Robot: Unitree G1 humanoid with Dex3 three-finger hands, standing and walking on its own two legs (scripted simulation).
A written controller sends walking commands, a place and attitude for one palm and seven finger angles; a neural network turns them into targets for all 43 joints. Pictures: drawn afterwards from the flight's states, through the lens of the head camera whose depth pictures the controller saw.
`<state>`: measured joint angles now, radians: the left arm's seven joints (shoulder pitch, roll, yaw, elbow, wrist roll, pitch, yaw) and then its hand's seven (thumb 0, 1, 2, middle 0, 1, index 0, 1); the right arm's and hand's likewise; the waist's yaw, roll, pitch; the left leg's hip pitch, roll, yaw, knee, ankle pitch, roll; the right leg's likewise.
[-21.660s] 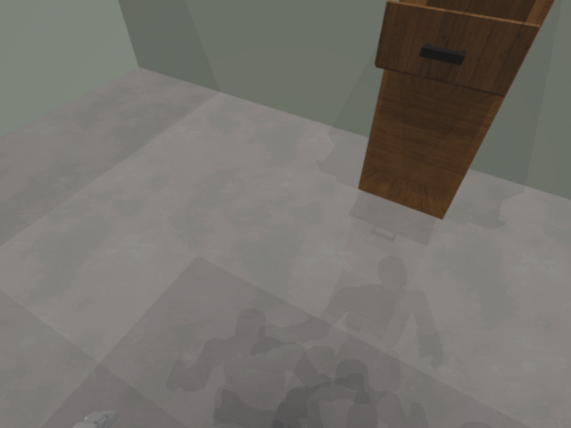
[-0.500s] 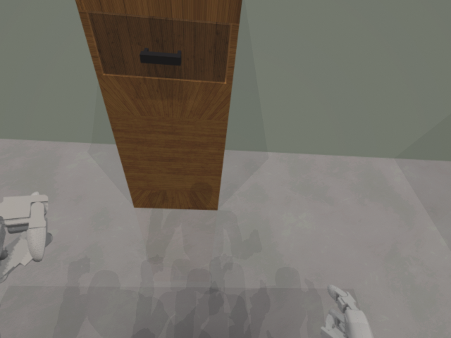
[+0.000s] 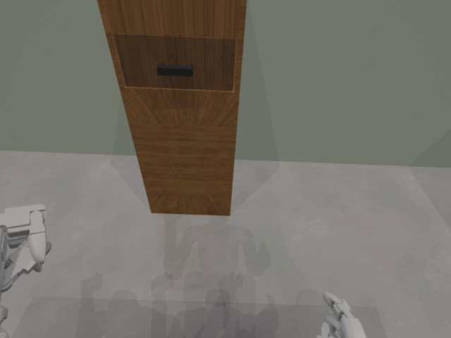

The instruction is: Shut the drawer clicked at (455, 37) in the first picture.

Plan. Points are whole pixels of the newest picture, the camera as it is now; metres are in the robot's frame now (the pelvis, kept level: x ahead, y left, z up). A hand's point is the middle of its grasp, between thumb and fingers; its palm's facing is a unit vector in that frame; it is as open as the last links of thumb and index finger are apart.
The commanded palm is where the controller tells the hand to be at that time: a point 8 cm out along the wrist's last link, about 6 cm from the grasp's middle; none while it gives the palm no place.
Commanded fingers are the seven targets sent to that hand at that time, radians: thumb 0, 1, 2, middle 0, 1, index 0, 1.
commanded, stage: stop stepping back and stand still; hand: left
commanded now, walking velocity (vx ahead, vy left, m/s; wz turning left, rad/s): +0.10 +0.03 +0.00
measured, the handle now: (176, 68) +0.90 +0.20 +0.08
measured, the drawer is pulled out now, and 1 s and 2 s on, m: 0.00 0.00 0.00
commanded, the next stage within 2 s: let the arm hang, fingers relaxed in 0.08 s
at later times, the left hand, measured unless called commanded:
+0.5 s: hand out of the picture +0.01 +0.21 -0.18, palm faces +0.11 -0.97 -0.22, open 3.2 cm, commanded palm none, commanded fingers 0.00 0.90 0.90 -0.72 -0.86 -0.72 -0.86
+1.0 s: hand out of the picture -0.03 +0.18 -0.17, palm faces +0.09 -0.98 -0.20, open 7.1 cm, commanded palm none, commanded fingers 0.00 0.90 0.90 -0.20 -0.30 -0.20 -0.30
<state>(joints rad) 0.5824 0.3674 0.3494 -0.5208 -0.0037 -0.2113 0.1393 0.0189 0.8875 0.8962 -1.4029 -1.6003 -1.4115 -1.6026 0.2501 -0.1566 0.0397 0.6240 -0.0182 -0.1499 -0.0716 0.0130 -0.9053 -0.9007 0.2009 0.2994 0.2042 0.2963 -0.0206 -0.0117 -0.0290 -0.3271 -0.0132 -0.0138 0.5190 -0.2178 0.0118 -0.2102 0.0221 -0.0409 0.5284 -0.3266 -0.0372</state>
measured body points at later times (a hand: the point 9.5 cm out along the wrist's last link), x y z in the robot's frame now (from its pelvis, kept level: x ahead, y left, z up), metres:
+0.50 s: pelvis +0.00 +0.02 +0.00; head +0.01 +0.04 +0.45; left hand +0.01 +0.26 -0.16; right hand +0.08 -0.21 -0.14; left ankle +0.04 +0.13 -0.73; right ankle +0.01 -0.10 -0.73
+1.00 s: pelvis +0.00 +0.01 +0.01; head +0.01 +0.00 +0.46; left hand -0.03 +0.23 -0.15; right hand +0.00 -0.20 -0.16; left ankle +0.04 +0.13 -0.73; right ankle +0.01 -0.10 -0.73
